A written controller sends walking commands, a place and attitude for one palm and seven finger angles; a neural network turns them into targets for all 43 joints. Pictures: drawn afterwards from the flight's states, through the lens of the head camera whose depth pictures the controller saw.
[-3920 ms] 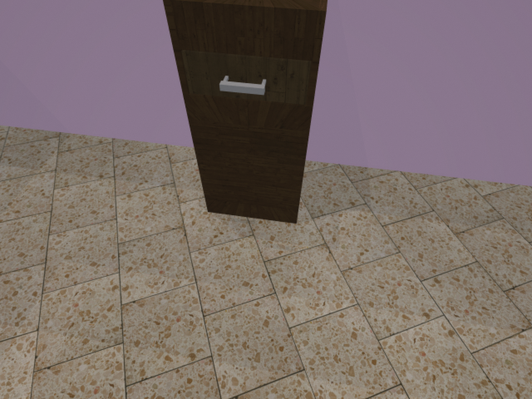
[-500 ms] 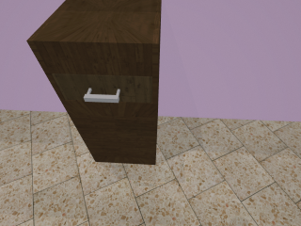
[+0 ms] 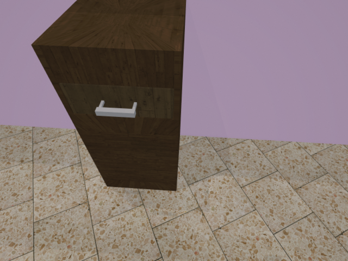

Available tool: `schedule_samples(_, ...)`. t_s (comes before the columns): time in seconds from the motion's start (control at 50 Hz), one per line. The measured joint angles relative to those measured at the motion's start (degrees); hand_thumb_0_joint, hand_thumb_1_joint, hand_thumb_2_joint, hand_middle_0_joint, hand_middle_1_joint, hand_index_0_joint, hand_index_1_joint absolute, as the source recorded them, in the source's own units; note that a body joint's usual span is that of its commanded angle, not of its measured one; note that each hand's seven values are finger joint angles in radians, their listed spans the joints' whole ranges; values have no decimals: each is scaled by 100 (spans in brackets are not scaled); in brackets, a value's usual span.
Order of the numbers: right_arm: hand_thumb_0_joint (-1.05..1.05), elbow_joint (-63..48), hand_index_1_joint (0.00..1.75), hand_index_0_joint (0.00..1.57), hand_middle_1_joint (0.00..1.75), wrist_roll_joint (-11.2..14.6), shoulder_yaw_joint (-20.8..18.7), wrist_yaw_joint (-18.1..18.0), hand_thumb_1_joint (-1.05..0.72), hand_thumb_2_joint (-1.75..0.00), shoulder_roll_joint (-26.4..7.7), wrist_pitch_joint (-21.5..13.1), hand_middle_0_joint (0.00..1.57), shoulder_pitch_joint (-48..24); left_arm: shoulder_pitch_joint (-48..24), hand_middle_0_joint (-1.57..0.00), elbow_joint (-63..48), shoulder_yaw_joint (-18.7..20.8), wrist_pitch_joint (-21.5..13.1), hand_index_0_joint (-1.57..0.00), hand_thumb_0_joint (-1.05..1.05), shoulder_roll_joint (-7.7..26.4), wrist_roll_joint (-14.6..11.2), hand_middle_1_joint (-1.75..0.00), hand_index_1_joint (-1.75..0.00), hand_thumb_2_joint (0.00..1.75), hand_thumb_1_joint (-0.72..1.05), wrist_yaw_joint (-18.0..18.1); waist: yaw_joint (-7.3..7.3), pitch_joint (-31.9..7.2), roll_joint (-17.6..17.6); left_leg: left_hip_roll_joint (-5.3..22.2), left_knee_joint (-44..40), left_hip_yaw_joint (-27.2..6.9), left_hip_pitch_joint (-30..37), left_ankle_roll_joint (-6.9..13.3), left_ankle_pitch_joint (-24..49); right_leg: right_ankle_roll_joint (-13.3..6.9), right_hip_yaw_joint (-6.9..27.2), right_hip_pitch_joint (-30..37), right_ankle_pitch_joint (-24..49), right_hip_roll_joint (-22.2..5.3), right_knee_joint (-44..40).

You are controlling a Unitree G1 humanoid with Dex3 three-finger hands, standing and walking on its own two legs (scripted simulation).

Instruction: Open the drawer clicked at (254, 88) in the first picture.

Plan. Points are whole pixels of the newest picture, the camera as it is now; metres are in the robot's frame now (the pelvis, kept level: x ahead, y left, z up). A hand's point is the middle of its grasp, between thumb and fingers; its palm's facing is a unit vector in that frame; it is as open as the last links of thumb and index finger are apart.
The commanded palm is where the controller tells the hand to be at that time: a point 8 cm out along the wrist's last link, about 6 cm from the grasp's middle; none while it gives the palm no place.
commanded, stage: look again from close up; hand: left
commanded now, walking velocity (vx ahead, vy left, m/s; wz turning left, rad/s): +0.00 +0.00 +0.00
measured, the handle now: (117, 108) +0.60 +0.23 -0.05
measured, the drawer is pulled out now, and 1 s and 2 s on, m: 0.00 0.00 0.00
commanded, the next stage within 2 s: raise the hand with hooked fingers in 0.42 s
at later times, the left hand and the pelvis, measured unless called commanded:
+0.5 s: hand out of the picture +0.05 +0.19 -0.18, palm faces +0.00 -0.98 -0.19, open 7.4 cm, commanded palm none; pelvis +0.03 +0.02 -0.01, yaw -1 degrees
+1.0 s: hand (90, 257) +0.15 +0.21 -0.09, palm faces -0.14 -0.17 -0.97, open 8.9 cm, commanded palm +0.17 +0.24 -0.01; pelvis +0.00 -0.03 -0.05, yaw +2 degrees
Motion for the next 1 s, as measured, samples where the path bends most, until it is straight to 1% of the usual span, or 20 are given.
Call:
schedule_samples(0.06, 0, -224, 30, 20, 30, -37, 12, 48, -91, -90, -49, -29, 20, -39, 88, -20, -74, -38, -40, -20, 1, -21, 4, -30, -30, 89, 90, -16, -78, -59, 73, -30, 322, -41, -151, 67, -175, 24, -1, -125, -189, -22, 286)
schedule_samples(0.1, 0, -331, 30, 20, 30, -46, 34, 49, -91, -90, -40, -79, 20, -41, 101, -20, -114, -37, -27, -20, 1, 7, 8, -30, -30, 89, 90, -14, -89, -126, 53, -93, 402, -17, -166, 108, -266, 53, 17, -180, -319, -90, 453)
schedule_samples(0.28, 2, -362, 30, 20, 30, -40, 94, -30, -94, -90, -119, -177, 20, -114, 24, -20, -346, 32, -26, -20, 1, 221, 6, -30, -30, 89, 91, -1, 71, -274, -76, -270, 367, 133, -13, 219, -417, 182, 152, -153, -542, -282, 633)
schedule_samples(0.44, 1, -353, 30, 20, 30, -15, 109, -44, -93, -90, -138, -223, 20, -291, -24, -20, -376, 43, 18, -20, 0, 295, 11, -30, -30, 89, 91, -18, 88, -237, -219, -292, 240, 198, 106, 231, -426, 205, 215, -68, -542, -303, 530)
schedule_samples(0.52, 0, -328, 30, 20, 30, -6, 111, -47, -92, -90, -135, -216, 20, -351, -21, -20, -353, 32, 34, -20, 0, 285, 15, -30, -30, 89, 90, -34, 101, -211, -252, -287, 196, 205, 149, 223, -425, 203, 223, -26, -532, -297, 477)
schedule_samples(0.54, 0, -369, 30, 20, 30, 11, 114, -37, -92, -90, -161, -187, 20, -359, -23, -20, -348, 13, 22, -20, 0, 264, 26, -30, -30, 89, 90, 3, 100, -202, -204, -246, 268, 178, 90, 215, -448, 204, 197, -25, -514, -260, 440)
schedule_samples(0.56, 0, -628, 30, 20, 30, 92, 138, -46, -92, -90, -181, -221, 20, -265, 229, -20, -1218, -70, 458, -20, 1, 318, 265, -30, -30, 89, 91, 62, 119, -187, -207, -236, 317, 180, 30, 213, -467, 193, 199, -88, -514, -251, 480)
schedule_samples(0.58, 1, -893, 30, 20, 30, 149, 166, -127, -92, -90, -189, -468, 20, -131, 526, -20, -2267, -131, 644, -21, 2, 435, 500, -30, -30, 89, 92, 162, 172, -178, -248, -268, 298, 207, 5, 209, -454, 126, 198, -210, -545, -285, 645)
schedule_samples(0.62, 1, -1187, 30, 20, 30, 254, 147, -293, -92, -90, -214, -1050, 20, 11, 877, -21, -3934, -205, 596, -21, 3, 694, 704, -31, -31, 89, 92, 536, 220, -294, -290, -376, 250, 218, -96, 191, -391, 12, 136, -510, -653, -404, 1047)
schedule_samples(0.64, 1, -1346, 30, 20, 30, 286, 127, -337, -92, -90, -249, -1220, 20, 15, 905, -21, -4568, -243, 650, -21, 3, 793, 816, -32, -31, 88, 91, 712, 197, -352, -267, -433, 264, 197, -159, 196, -369, -13, 123, -603, -678, -452, 1154)
schedule_samples(0.66, 1, -1518, 30, 20, 30, 279, 111, -354, -92, -90, -309, -1337, 20, -13, 857, -21, -5091, -286, 690, -21, 3, 872, 1033, -32, -32, 88, 90, 860, 156, -423, -203, -472, 333, 155, -268, 206, -367, -19, 130, -662, -760, -475, 1189)
schedule_samples(0.7, 1, -1859, 30, 20, 30, 199, 87, -348, -91, -90, -476, -1406, 20, -203, 569, -21, -5702, -350, 639, -21, 3, 965, 1740, -34, -34, 87, 87, 1146, 70, -581, 21, -466, 591, 69, -599, 220, -417, 110, 98, -869, -868, -462, 1268)
schedule_samples(0.74, 1, -2209, 30, 20, 30, 67, 40, -265, -91, -90, -596, -1269, 20, -493, 222, -21, -5920, -344, 554, -21, 2, 1020, 2667, -36, -36, 86, 83, 1404, 30, -735, 206, -402, 847, 47, -954, 205, -475, 150, 85, -1208, -859, -408, 1474)
schedule_samples(0.78, 1, -2529, 30, 20, 30, -42, -23, -135, -91, -90, -613, -999, 20, -793, 34, -21, -5965, -323, 468, -21, 2, 1039, 3621, -38, -38, 84, 79, 1618, 64, -884, 230, -327, 1069, 102, -1298, 162, -528, 99, 149, -1610, -909, -347, 1756)
schedule_samples(0.8, 1, -2667, 30, 20, 30, -68, -58, -62, -91, -90, -599, -837, 20, -925, 8, -20, -5950, -327, 409, -21, 1, 1022, 4045, -39, -39, 83, 77, 1674, 116, -933, 188, -289, 1159, 143, -1435, 137, -552, 65, 194, -1790, -942, -315, 1891)
schedule_samples(0.84, 1, -2911, 30, 20, 30, -98, -102, 62, -91, -90, -581, -527, 20, -1115, 100, -20, -5927, -393, 249, -21, 1, 977, 4739, -42, -42, 82, 73, 1712, 262, -1008, 34, -221, 1317, 207, -1687, 82, -592, 0, 265, -2116, -1010, -257, 2142)
schedule_samples(0.88, 1, -3125, 30, 20, 30, -139, -124, 142, -91, -90, -591, -286, 20, -1220, 340, -21, -5945, -480, 47, -21, 1, 960, 5276, -45, -45, 80, 68, 1738, 410, -1036, -149, -171, 1498, 202, -1931, 29, -639, -64, 262, -2388, -1091, -213, 2379)
schedule_samples(0.92, 1, -3310, 30, 20, 30, -216, -146, 161, -91, -90, -624, -99, 20, -1272, 629, -22, -6002, -527, -135, -22, 0, 1023, 5699, -48, -48, 78, 63, 1804, 548, -999, -295, -133, 1707, 123, -2151, -25, -698, -131, 186, -2581, -1184, -180, 2589)
schedule_samples(0.96, 1, -3436, 30, 20, 30, -305, -177, 137, -91, -90, -667, 49, 20, -1316, 869, -23, -6094, -486, -301, -23, 0, 1174, 5972, -51, -51, 76, 58, 1939, 666, -944, -355, -105, 1951, -6, -2353, -75, -776, -196, 61, -2715, -1289, -154, 2787)
schedule_samples(1.0, 1, -3460, 30, 20, 30, -377, -202, 81, -91, -90, -703, 144, 20, -1385, 956, -24, -6221, -360, -478, -24, 0, 1394, 6074, -54, -54, 74, 53, 2081, 760, -912, -328, -86, 2232, -152, -2551, -107, -877, -253, -80, -2825, -1408, -135, 2996)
